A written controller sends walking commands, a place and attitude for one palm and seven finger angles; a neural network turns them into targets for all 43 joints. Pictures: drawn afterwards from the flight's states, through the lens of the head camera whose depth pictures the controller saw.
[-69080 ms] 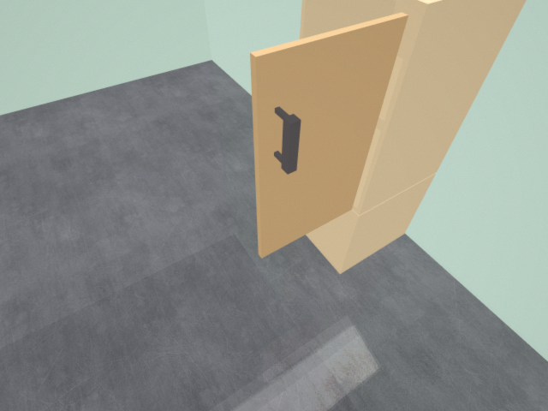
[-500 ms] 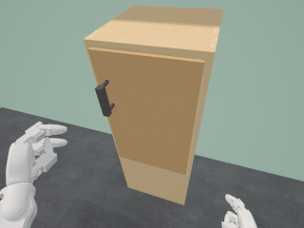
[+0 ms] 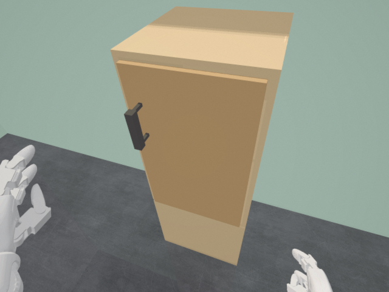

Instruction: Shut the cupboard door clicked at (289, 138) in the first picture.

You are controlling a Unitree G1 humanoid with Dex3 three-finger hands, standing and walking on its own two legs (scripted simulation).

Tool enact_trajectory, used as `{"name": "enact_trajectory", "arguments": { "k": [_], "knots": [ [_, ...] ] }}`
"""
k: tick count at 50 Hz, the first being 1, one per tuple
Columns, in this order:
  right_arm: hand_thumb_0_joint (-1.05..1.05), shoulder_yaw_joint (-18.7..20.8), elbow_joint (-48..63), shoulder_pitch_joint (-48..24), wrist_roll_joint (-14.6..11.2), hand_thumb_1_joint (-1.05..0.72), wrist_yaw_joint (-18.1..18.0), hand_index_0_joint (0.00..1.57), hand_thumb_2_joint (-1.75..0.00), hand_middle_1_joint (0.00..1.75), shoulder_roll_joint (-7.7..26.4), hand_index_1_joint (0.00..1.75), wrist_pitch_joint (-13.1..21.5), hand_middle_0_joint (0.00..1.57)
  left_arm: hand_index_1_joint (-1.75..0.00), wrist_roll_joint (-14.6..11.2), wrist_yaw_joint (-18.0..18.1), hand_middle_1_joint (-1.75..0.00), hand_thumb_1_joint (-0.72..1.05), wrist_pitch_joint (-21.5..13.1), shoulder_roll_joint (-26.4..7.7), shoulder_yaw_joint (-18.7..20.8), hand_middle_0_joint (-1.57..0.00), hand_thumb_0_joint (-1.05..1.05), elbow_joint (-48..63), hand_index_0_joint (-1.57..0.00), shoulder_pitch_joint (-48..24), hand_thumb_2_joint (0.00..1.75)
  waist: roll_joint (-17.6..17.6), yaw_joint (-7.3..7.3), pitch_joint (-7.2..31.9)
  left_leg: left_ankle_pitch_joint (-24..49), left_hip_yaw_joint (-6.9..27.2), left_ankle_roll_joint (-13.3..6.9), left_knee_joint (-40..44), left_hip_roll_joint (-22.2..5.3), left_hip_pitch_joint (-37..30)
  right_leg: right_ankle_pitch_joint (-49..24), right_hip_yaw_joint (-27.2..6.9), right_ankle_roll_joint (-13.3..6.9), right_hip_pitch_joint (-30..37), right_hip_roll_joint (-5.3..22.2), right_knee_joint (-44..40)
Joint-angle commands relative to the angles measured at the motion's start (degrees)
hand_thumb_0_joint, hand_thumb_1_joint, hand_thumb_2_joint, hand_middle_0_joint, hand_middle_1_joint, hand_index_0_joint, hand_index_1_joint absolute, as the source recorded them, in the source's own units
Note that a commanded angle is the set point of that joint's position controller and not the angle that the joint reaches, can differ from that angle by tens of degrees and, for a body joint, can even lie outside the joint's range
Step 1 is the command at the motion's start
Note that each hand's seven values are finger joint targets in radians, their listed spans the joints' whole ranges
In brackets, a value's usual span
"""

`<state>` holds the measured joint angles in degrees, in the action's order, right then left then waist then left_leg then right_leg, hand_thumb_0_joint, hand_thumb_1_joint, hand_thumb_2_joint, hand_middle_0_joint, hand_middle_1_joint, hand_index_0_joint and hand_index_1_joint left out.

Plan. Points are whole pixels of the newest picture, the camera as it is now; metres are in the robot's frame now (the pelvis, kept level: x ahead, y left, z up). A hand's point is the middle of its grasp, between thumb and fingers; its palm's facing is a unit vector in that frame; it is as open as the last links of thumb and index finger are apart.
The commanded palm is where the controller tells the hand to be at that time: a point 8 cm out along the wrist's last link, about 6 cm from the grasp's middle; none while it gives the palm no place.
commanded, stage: draw the hand back to the body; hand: left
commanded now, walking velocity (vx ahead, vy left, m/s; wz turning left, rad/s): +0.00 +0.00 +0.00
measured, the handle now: (139, 126) +0.50 +0.22 +0.08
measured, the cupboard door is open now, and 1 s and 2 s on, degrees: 0 0 0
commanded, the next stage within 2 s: step back with the hand held close in 0.10 s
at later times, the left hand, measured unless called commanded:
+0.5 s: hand (45, 205) +0.20 +0.28 +0.15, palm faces +0.37 -0.80 -0.47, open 7.4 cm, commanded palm +0.14 +0.31 +0.17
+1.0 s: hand out of the picture +0.13 +0.31 +0.16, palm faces +0.45 -0.77 -0.44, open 7.4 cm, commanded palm +0.07 +0.34 +0.17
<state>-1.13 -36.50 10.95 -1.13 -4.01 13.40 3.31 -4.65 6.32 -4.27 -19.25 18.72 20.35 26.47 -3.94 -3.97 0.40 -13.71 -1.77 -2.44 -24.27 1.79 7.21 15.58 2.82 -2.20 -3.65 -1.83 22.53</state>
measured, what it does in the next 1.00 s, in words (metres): shifts its weight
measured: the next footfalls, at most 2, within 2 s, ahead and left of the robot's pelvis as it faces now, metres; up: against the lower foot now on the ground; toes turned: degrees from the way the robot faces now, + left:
right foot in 1.44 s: -0.16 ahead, -0.10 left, +0.00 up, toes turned +2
left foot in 1.90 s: -0.17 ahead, +0.14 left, +0.00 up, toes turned -4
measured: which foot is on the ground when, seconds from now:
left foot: down 0.00-1.00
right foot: down 0.00-1.00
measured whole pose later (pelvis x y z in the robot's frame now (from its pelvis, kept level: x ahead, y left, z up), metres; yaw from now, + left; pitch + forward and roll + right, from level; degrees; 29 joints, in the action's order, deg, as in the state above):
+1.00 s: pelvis -0.08 +0.04 -0.02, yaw -1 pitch +0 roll -2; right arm -0.6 -32.4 14.8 -0.7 -4.8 12.7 0.9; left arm -1.4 8.5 -11.8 -23.0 25.0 26.9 29.0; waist -0.7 -0.3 0.8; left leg -12.3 -3.6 -5.9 -35.3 2.2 23.5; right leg 13.6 0.7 0.6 -19.9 -1.4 33.5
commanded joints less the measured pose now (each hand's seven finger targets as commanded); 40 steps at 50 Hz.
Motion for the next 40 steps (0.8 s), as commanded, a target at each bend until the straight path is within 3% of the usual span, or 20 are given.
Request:
{"name": "enact_trajectory", "arguments": {
  "k": [1,2,3,9,11,12,13,15,19,21,25,26,27,30,31,33,35,36,37,40],
  "knots": [
    [0.00,2.02,9.48,-8.16,0.31,-0.90,-0.39,0.20,-0.90,0.30,5.49,0.30,3.57,0.20,-0.30,-0.04,0.77,-0.30,0.90,-3.72,-12.78,8.41,-0.20,0.00,12.36,-0.20,-5.00,0.90,0.10,0.14,2.97,12.86,2.73,0.17,2.69,-2.57,-3.10,-12.63,-3.05,1.09,-3.69,2.26,-4.78],
    [0.00,1.96,9.71,-7.89,0.25,-0.90,-0.33,0.20,-0.90,0.30,5.19,0.30,3.34,0.20,-0.30,-0.11,0.72,-0.30,0.90,-3.75,-11.51,7.17,-0.20,0.00,12.97,-0.20,-5.04,0.90,-0.40,0.43,3.44,12.98,2.83,0.39,3.05,-2.55,-2.82,-12.53,-2.80,0.94,-2.49,2.50,-3.91],
    [0.00,1.91,9.73,-8.11,0.28,-0.90,-0.31,0.20,-0.90,0.30,5.26,0.30,3.32,0.20,-0.30,-0.19,0.72,-0.30,0.90,-3.76,-12.27,8.04,-0.20,0.00,12.51,-0.20,-4.81,0.90,0.75,0.18,2.90,12.91,2.72,0.32,2.97,-2.54,-2.69,-12.73,-2.79,1.05,-3.08,2.34,-4.13],
    [0.00,2.20,9.76,-7.82,0.20,-0.90,-0.17,0.20,-0.90,0.30,5.16,0.30,3.01,0.20,-0.30,-0.24,0.44,-0.30,0.90,-3.56,-11.20,7.24,-0.20,0.00,12.64,-0.20,-3.98,0.90,0.23,0.44,3.60,14.31,2.22,0.26,2.56,-2.68,-3.10,-14.53,-3.14,1.19,-2.79,2.40,-4.00],
    [0.00,2.29,9.60,-8.07,0.21,-0.90,-0.26,0.20,-0.90,0.30,5.48,0.30,3.22,0.20,-0.30,-0.07,0.47,-0.30,0.90,-3.46,-12.26,8.12,-0.20,0.00,12.42,-0.20,-4.19,0.90,-0.20,0.31,2.99,13.88,2.23,0.21,2.56,-2.74,-3.48,-13.74,-3.16,1.30,-3.89,2.13,-4.87],
    [0.00,3.05,11.63,-7.15,-0.28,-0.90,-0.13,0.20,-0.90,0.30,7.28,0.30,1.72,0.20,-0.30,0.45,1.02,-0.30,0.90,-5.47,-18.64,13.83,-0.20,0.00,16.72,-0.20,-9.78,0.90,-0.13,2.10,2.07,9.71,4.36,-1.27,-0.67,-4.43,0.42,-15.97,-9.39,1.98,-7.52,6.14,-6.42],
    [0.00,2.98,10.53,-6.92,0.10,-0.90,-0.32,0.20,-0.90,0.30,6.67,0.30,0.88,0.20,-0.30,0.35,0.78,-0.30,0.90,-5.67,-14.68,10.60,-0.20,0.00,12.09,-0.20,-5.41,0.90,1.90,2.69,2.67,8.76,4.65,-1.20,-2.08,-4.22,0.25,-17.00,-9.95,1.50,-8.24,7.82,-6.48],
    [0.00,3.38,11.04,-6.47,-0.01,-0.90,-0.08,0.20,-0.90,0.30,6.85,0.30,-0.39,0.20,-0.30,0.67,0.70,-0.30,0.90,-5.99,-12.70,8.48,-0.20,0.00,10.19,-0.20,-2.52,0.90,4.15,2.86,4.04,9.09,4.35,-0.81,-3.23,-4.43,1.15,-17.86,-10.07,1.50,-8.75,8.86,-5.53],
    [0.00,3.89,12.42,-6.48,-0.26,-0.90,-0.66,0.20,-0.90,0.30,7.38,0.30,-2.04,0.20,-0.30,0.67,1.17,-0.30,0.90,-6.46,-13.83,8.92,-0.20,0.00,12.70,-0.20,-1.08,0.90,1.03,3.10,8.20,17.99,4.96,-0.61,-2.24,-6.12,0.38,-22.36,-8.17,1.49,-7.54,7.69,-0.77],
    [0.00,4.05,13.14,-6.77,-0.18,-0.90,-1.19,0.20,-0.90,0.30,7.69,0.30,-2.67,0.20,-0.30,0.55,1.54,-0.30,0.90,-6.51,-16.33,11.35,-0.20,0.00,14.28,-0.20,-0.10,0.90,0.87,2.87,9.70,23.08,4.93,-0.55,-2.04,-6.62,-0.50,-25.34,-7.30,1.91,-7.38,6.51,0.91],
    [0.00,4.11,14.76,-5.80,-0.48,-0.90,-1.35,0.20,-0.90,0.30,7.55,0.30,-4.17,0.20,-0.30,0.28,1.83,-0.30,0.90,-6.15,-16.15,11.51,-0.20,0.00,15.64,-0.20,2.20,0.90,1.88,3.07,11.04,25.30,5.87,-0.46,-1.60,-7.82,2.85,-25.36,-6.98,1.82,-5.00,5.66,4.27],
    [0.00,4.27,14.74,-6.15,-0.27,-0.90,-1.52,0.20,-0.90,0.30,7.81,0.30,-4.33,0.20,-0.30,0.19,1.94,-0.30,0.90,-6.14,-17.50,13.06,-0.20,0.00,15.49,-0.20,2.75,0.90,1.05,2.91,10.94,24.03,5.59,-0.50,-1.34,-7.85,2.68,-24.35,-7.37,1.88,-6.13,5.42,4.03],
    [0.00,3.98,14.96,-5.75,-0.39,-0.90,-1.49,0.20,-0.90,0.30,7.42,0.30,-4.52,0.20,-0.30,0.18,1.90,-0.30,0.90,-6.17,-15.97,11.55,-0.20,0.00,15.39,-0.20,3.08,0.90,1.22,3.20,10.49,22.99,6.49,-0.59,-0.82,-8.27,4.72,-22.71,-7.20,1.77,-5.34,5.54,4.71],
    [0.00,4.13,15.30,-5.17,-0.40,-0.90,-1.40,0.20,-0.90,0.30,7.75,0.30,-4.38,0.20,-0.30,0.24,2.14,-0.30,0.90,-6.42,-15.85,11.73,-0.20,0.00,14.96,-0.20,3.48,0.90,1.40,3.23,8.34,15.91,7.44,-0.84,0.58,-8.79,9.05,-16.42,-7.91,1.64,-6.04,5.05,4.58],
    [0.00,4.37,15.11,-5.51,-0.15,-0.90,-1.54,0.20,-0.90,0.30,8.16,0.30,-4.23,0.20,-0.30,0.24,2.26,-0.30,0.90,-6.68,-17.31,13.25,-0.20,0.00,15.27,-0.20,3.49,0.90,0.67,3.02,8.41,12.80,7.53,-1.03,1.19,-8.85,9.54,-14.45,-8.25,1.73,-6.46,4.77,4.10],
    [0.00,4.09,15.28,-4.99,-0.21,-0.90,-1.51,0.20,-0.90,0.30,7.99,0.30,-3.76,0.20,-0.30,0.58,2.42,-0.30,0.90,-7.19,-15.97,11.90,-0.20,0.00,16.20,-0.20,2.82,0.90,0.13,3.29,7.16,8.22,8.93,-1.42,2.64,-9.38,13.58,-11.05,-8.07,1.64,-5.41,4.52,5.03],
    [0.00,4.09,15.30,-4.81,-0.10,-0.90,-1.51,0.20,-0.90,0.30,8.27,0.30,-3.05,0.20,-0.30,1.16,2.60,-0.30,0.90,-7.90,-15.66,11.96,-0.20,0.00,17.05,-0.20,1.97,0.90,-2.17,3.48,5.93,-2.07,10.58,-2.30,5.44,-10.36,19.04,-6.94,-7.65,1.80,-3.42,3.50,6.73],
    [0.00,4.29,15.29,-5.22,0.11,-0.90,-1.73,0.20,-0.90,0.30,8.62,0.30,-2.62,0.20,-0.30,1.39,2.76,-0.30,0.90,-8.29,-17.05,13.49,-0.20,0.00,17.35,-0.20,1.65,0.90,-3.32,3.22,5.35,-7.45,10.97,-2.76,6.78,-10.60,21.39,-5.94,-7.75,1.96,-2.47,2.95,7.16],
    [0.00,3.97,15.26,-4.63,0.03,-0.90,-1.75,0.20,-0.90,0.30,8.14,0.30,-2.26,0.20,-0.30,1.64,2.71,-0.30,0.90,-8.68,-15.17,11.95,-0.20,0.00,17.98,-0.20,1.12,0.90,-3.41,3.62,4.80,-11.11,12.21,-3.10,7.91,-10.99,24.39,-5.38,-7.10,1.94,-1.01,2.88,8.57],
    [0.00,4.17,14.94,-3.54,0.24,-0.90,-1.67,0.20,-0.90,0.30,8.39,0.30,-0.98,0.20,-0.30,2.35,2.91,-0.30,0.90,-9.64,-14.86,12.59,-0.20,0.00,17.81,-0.20,0.23,0.90,-2.78,3.73,4.09,-19.70,13.77,-3.85,9.52,-11.72,29.95,-3.95,-7.19,2.02,1.21,2.28,10.87]
  ]
}}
